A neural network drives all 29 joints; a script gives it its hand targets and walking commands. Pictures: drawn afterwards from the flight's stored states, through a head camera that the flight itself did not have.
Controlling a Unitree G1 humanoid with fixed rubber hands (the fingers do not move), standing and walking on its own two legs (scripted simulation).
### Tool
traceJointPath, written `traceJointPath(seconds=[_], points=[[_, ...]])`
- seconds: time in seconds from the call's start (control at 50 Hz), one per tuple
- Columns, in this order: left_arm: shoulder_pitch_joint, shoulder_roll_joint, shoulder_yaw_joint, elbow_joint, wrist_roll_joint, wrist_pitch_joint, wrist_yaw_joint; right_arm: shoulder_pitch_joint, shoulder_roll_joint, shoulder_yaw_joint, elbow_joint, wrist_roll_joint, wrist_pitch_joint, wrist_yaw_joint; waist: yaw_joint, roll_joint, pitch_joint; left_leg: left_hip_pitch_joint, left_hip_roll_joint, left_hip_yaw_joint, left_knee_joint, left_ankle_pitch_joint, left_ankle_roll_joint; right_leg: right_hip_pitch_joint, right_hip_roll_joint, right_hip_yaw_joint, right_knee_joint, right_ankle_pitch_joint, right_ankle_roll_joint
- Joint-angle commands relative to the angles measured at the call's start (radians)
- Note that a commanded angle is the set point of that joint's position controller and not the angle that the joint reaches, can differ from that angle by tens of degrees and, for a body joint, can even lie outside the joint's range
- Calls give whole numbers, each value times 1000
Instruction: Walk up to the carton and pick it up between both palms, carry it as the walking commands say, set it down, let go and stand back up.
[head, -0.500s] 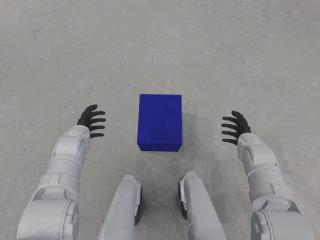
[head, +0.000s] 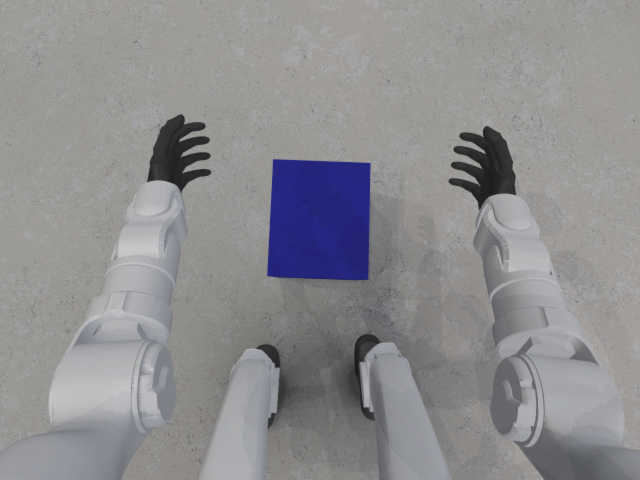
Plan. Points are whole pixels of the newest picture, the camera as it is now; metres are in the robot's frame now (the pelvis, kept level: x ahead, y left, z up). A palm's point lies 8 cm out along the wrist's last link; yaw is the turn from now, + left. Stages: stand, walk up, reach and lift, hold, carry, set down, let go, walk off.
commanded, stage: reach and lift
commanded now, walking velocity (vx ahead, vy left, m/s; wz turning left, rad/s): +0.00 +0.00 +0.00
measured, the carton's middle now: (319, 226) +0.45 +0.00 -0.56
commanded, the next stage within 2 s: none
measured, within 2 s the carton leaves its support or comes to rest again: neither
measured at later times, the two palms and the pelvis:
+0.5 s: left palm (183, 186) +0.46 +0.20 -0.20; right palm (460, 192) +0.45 -0.21 -0.20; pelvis +0.00 +0.00 -0.05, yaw +0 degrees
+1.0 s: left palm (224, 213) +0.45 +0.17 -0.33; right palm (437, 223) +0.43 -0.22 -0.34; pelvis -0.08 +0.00 -0.19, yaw +1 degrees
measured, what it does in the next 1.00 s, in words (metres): lowers itself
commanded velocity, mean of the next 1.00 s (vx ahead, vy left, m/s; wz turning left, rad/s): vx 0.00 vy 0.00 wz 0.00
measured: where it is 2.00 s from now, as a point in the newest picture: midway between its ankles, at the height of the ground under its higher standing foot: (317, 399)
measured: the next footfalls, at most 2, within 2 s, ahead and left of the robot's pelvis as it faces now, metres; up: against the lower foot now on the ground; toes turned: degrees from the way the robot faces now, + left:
none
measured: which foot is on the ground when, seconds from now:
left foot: down 0.00-1.00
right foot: down 0.00-1.00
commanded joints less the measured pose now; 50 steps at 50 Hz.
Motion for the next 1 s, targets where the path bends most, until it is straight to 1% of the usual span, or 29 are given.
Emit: traceJointPath(seconds=[0.0, 0.04, 0.08, 0.14, 0.2, 0.26, 0.3, 0.32, 0.36, 0.4, 0.42, 0.44, 0.46, 0.48, 0.5, 0.54, 0.56, 0.58, 0.6, 0.62, 0.64, 0.66, 0.68, 0.7, 0.72, 0.8, 0.82, 0.86, 0.98], points=[[-252, 120, 64, -216, 18, -101, -8, -183, -64, -12, -185, 26, -99, 34, 19, 2, -1079, 493, -34, 58, -3, 749, -32, 497, 45, -82, -16, 765, -7], [-275, 69, 22, -215, 12, -98, -13, -206, -76, -37, -197, 20, -103, 33, -26, 66, -1135, 393, -40, 80, -38, 656, -27, 593, 29, -79, -22, 758, -11], [-199, 93, 64, -205, 47, -93, -22, -169, -72, -47, -216, 3, -97, 41, 8, 43, -1089, 301, -53, 94, -36, 709, -32, 615, 25, -64, -16, 844, -11], [-114, 71, 61, -207, 68, -88, -37, -90, -81, -85, -237, -49, -99, 47, -36, 17, -1151, 382, -33, 73, -40, 749, -23, 532, 37, -113, -20, 824, 13], [-92, 77, 89, -227, 87, -81, -48, -120, -55, -87, -323, -63, -78, 57, -5, -33, -1133, 77, -46, 110, -63, 535, -19, 745, 20, -71, 24, 859, 3], [-202, 97, 102, -173, 86, -88, -54, -161, -39, -82, -224, -80, -79, 57, 9, -48, -810, -1, -49, 119, -9, 238, -8, 403, 24, -84, 22, 413, 7], [-187, 85, 116, -126, 102, -81, -56, -162, -15, -71, -178, -88, -74, 65, 5, -71, -734, -60, -31, 115, 18, 197, -11, 321, 28, -105, 45, 341, 3], [-238, 95, 117, -136, 106, -87, -52, -206, 2, -54, -174, -55, -77, 66, 48, -48, -741, -60, -37, 111, 55, 218, -11, 257, 28, -94, 88, 332, 0], [-212, 61, 110, -135, 96, -88, -51, -189, -28, -89, -151, -74, -84, 59, 11, -28, -801, -71, -33, 90, 113, 494, -22, 269, 24, -80, 167, 621, 11], [-195, 90, 106, -186, 84, -97, -43, -138, 22, -60, -141, -44, -92, 48, 24, -11, -952, 10, -44, 69, 190, 760, -32, 295, 43, -74, 235, 839, 28], [-258, 79, 58, -165, 51, -90, -23, -202, -37, -80, -120, -26, -96, 42, -24, 17, -980, 60, -40, 65, 195, 614, -19, 183, 47, -96, 235, 638, 25], [-278, 100, 55, -166, 54, -80, -26, -211, -68, -74, -110, -12, -89, 39, -4, 62, -990, 142, -39, 73, 218, 604, -34, 107, 47, -102, 230, 555, 21], [-341, 94, 34, -222, 37, -60, -23, -248, -103, -73, -133, -9, -74, 39, -16, 93, -1087, 187, -52, 84, 269, 601, -52, 111, 59, -114, 259, 543, 8], [-385, 132, 32, -280, 6, -51, -14, -296, -147, -71, -188, -3, -67, 33, -26, 38, -1183, 163, -57, 88, 296, 543, -45, 160, 55, -131, 306, 541, 11], [-432, 134, -14, -364, -18, -39, -2, -300, -209, -92, -256, 13, -65, 29, -66, 115, -1286, 247, -56, 106, 304, 535, -56, 185, 54, -135, 303, 510, 3], [-522, 142, -65, -494, -61, -21, 21, -397, -241, -91, -373, 42, -55, 9, -74, 133, -1479, 372, -66, 108, 336, 473, -41, 200, 56, -168, 338, 404, 6], [-538, 153, -78, -481, -64, -4, 27, -421, -248, -84, -357, 61, -46, 11, -61, 162, -1465, 356, -75, 119, 375, 474, -38, 163, 57, -167, 379, 397, 3], [-495, 152, -64, -429, -66, 4, 38, -430, -247, -86, -339, 33, -48, 5, -71, 113, -1415, 313, -70, 101, 386, 521, -31, 110, 62, -193, 411, 417, 20], [-510, 167, -59, -490, -49, 11, 45, -396, -270, -93, -391, 41, -41, -4, -51, 164, -1487, 381, -82, 110, 418, 565, -35, 123, 68, -176, 425, 453, 16], [-459, 130, -64, -297, -55, 19, 49, -383, -228, -73, -244, 32, -46, 2, -64, 152, -1301, 277, -71, 91, 434, 527, -31, -11, 65, -184, 443, 399, 22], [-486, 143, -72, -329, -56, 31, 54, -385, -248, -98, -246, 23, -36, -2, -83, 150, -1317, 324, -84, 83, 435, 504, -28, -25, 70, -177, 428, 363, 21], [-489, 115, -83, -196, -83, 46, 64, -418, -264, -103, -111, 14, -28, 2, -94, 130, -1146, 158, -75, 89, 447, 298, -31, -98, 56, -188, 454, 242, 11], [-535, 133, -100, -241, -71, 48, 60, -463, -252, -82, -140, 38, -17, 5, -78, 101, -1150, 117, -81, 99, 425, 161, -29, -35, 54, -184, 453, 145, 8], [-536, 165, -78, -247, -56, 53, 54, -485, -244, -81, -213, 56, -7, 0, -63, 90, -1162, 89, -74, 128, 455, 188, -26, 7, 58, -178, 456, 190, 15], [-535, 148, -94, -113, -75, 59, 56, -483, -230, -64, -53, 54, 2, 2, -71, 63, -1035, -9, -76, 120, 471, 163, -23, -62, 58, -182, 493, 167, 16], [-537, 214, -24, -19, -41, 31, 52, -538, -187, 3, -6, 70, -2, 11, 15, -53, -850, -309, -71, 157, 499, -44, -3, -30, 40, -143, 524, 37, 16], [-520, 226, -10, 171, -23, 29, 49, -561, -148, 19, 130, 86, -2, 13, 45, -55, -639, -442, -64, 140, 494, -119, 10, -178, 37, -135, 537, -50, 23], [-588, 238, 7, 51, -22, 5, 47, -613, -156, 38, 11, 97, -16, 12, 51, -76, -844, -364, -58, 147, 557, -10, 11, -78, 36, -127, 575, 51, 21], [-753, 291, -40, 99, -97, -40, 49, -748, -222, 71, 42, 125, -36, -37, 10, -82, -845, -411, -33, 147, 661, -63, 21, -132, 22, -121, 659, 11, 33]])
